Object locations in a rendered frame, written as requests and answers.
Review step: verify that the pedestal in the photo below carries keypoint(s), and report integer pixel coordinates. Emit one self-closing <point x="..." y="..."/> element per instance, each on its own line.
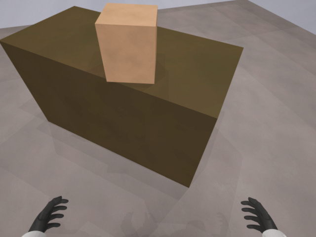
<point x="164" y="126"/>

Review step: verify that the robot right hand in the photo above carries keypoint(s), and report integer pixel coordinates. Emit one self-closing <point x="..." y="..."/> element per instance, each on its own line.
<point x="263" y="218"/>

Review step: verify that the robot left hand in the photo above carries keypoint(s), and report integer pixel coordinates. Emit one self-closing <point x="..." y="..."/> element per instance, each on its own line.
<point x="41" y="222"/>

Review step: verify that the carton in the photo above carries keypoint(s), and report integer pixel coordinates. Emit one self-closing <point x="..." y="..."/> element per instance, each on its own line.
<point x="127" y="36"/>

